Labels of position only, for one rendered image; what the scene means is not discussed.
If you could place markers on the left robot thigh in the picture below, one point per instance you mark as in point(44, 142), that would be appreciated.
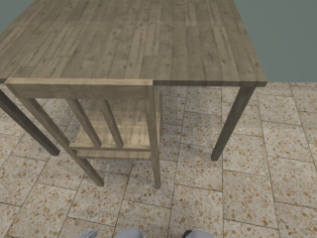
point(131, 232)

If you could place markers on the table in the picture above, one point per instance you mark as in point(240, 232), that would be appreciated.
point(173, 42)

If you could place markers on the chair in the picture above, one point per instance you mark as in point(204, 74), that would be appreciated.
point(122, 121)

